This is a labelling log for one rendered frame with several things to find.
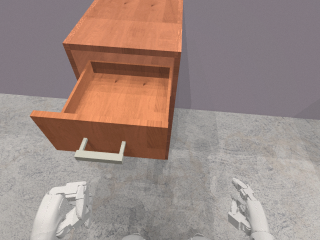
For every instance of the drawer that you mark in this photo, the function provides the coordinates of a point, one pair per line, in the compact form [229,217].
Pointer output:
[110,103]

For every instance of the cabinet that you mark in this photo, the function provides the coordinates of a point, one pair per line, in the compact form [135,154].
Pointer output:
[130,31]

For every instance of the robot right hand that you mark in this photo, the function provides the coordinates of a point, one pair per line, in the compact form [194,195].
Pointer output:
[251,216]

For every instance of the robot left hand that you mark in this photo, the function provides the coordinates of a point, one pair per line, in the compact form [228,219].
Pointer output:
[72,201]

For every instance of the handle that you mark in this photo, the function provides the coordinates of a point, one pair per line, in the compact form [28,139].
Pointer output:
[101,157]

